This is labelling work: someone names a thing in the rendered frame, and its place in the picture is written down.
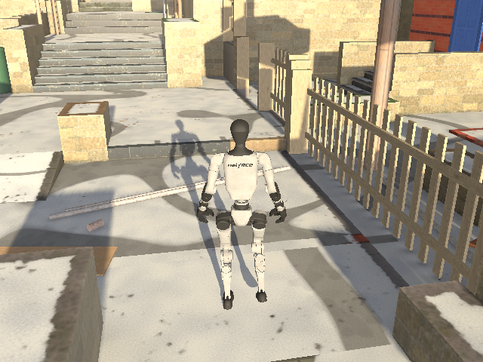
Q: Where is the robot left shin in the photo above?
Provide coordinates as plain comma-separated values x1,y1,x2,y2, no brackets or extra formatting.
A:
220,250,232,299

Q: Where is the robot left upper arm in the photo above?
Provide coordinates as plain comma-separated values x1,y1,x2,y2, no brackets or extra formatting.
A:
205,152,225,195

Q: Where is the left robot hand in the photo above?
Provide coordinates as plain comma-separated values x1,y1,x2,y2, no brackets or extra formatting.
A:
196,208,214,223

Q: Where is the humanoid robot torso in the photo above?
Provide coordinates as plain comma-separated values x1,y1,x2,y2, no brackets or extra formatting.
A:
223,149,259,226

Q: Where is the robot right forearm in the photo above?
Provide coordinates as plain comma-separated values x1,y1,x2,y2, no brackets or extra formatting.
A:
269,182,285,211

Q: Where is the robot right upper arm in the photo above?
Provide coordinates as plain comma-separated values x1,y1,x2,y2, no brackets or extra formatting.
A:
256,152,277,194

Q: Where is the robot left forearm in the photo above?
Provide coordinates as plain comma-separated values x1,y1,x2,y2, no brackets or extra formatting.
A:
198,183,212,211

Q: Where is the right robot hand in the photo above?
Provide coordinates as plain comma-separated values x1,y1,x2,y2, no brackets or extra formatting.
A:
269,208,287,223

